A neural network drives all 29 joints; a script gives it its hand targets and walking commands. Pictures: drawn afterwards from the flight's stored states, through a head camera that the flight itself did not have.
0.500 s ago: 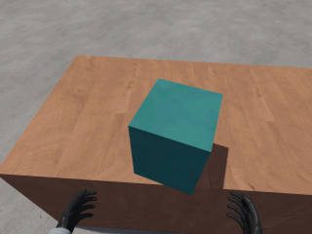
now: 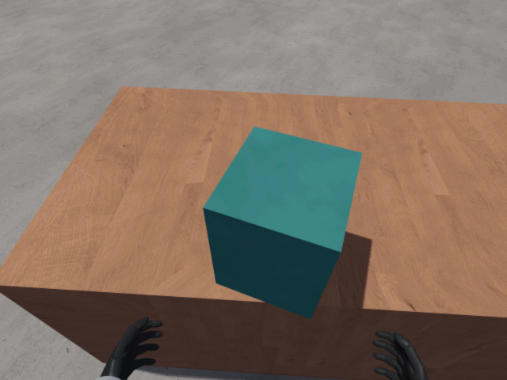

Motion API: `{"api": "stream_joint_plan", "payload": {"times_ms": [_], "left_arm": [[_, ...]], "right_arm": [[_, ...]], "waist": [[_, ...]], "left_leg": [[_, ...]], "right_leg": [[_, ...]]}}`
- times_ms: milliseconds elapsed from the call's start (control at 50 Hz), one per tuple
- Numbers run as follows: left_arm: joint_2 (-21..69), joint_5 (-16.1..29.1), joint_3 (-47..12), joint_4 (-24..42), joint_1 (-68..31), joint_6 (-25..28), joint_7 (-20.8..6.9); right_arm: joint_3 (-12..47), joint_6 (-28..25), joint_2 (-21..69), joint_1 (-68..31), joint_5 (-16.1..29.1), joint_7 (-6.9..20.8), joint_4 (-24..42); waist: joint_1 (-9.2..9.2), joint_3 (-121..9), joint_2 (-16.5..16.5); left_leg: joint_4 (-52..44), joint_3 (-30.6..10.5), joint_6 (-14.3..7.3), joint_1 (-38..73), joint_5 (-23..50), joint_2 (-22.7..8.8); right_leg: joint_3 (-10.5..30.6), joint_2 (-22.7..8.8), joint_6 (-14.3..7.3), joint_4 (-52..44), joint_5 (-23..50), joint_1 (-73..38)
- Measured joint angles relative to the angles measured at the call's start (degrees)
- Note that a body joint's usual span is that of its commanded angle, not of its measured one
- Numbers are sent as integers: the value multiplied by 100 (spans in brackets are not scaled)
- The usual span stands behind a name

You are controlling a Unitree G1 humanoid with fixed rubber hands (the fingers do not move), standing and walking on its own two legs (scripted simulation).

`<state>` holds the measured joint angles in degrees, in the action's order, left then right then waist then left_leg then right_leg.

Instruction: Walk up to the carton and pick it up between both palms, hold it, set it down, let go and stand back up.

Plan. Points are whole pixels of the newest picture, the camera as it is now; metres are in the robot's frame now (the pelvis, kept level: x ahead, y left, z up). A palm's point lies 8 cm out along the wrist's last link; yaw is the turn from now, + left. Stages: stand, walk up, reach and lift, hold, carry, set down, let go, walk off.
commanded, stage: set down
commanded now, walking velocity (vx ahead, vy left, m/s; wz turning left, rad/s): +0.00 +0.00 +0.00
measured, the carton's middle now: (282, 223) +0.41 +0.00 +0.00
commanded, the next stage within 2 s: let go in 0.50 s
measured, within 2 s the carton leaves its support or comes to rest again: neither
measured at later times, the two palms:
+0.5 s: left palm out of the picture +0.14 +0.23 -0.07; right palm out of the picture +0.16 -0.22 -0.07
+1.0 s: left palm (126, 379) +0.15 +0.23 -0.08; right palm out of the picture +0.16 -0.22 -0.07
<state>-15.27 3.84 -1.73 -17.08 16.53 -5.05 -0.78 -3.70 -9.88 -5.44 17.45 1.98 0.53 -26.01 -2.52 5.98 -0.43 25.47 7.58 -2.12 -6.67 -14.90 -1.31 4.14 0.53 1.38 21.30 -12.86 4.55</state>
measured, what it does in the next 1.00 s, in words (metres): stands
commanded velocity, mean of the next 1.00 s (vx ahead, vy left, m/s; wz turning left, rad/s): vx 0.00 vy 0.00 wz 0.00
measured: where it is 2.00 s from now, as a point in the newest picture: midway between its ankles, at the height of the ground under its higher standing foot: outside the picture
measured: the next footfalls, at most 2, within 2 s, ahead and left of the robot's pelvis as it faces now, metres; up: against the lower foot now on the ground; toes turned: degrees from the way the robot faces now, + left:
none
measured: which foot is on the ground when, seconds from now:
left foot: down 0.00-1.00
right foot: down 0.00-1.00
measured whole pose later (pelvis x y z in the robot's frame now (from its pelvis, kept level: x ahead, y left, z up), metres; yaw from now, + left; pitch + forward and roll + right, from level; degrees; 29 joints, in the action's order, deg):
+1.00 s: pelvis +0.00 +0.00 +0.00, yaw +0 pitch -4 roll -1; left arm -12.1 0.9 -1.7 -23.3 13.6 -9.4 3.1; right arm -5.3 -10.0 -8.7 11.4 -0.7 5.0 -37.7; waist -2.5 5.6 -0.4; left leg 25.3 7.6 -2.1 -6.7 -14.9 -1.3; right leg 4.1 0.6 1.3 21.3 -12.9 4.7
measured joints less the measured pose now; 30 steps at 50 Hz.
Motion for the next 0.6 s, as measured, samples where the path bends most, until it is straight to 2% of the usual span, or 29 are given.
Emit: {"api": "stream_joint_plan", "payload": {"times_ms": [160, 600], "left_arm": [[119, -78, 0, -141, 0, -230, 180], [303, -270, -1, -414, -115, -418, 383]], "right_arm": [[-73, 31, -104, -109, -157, 149, -216], [-118, 16, -289, -432, -267, 414, -907]], "waist": [[0, 0, 1], [0, -34, 4]], "left_leg": [[-8, 0, 0, 0, 0, 0], [-17, -1, 1, 0, 0, -1]], "right_leg": [[0, 1, -2, 0, 0, 4], [0, 3, -4, 0, -4, 9]]}}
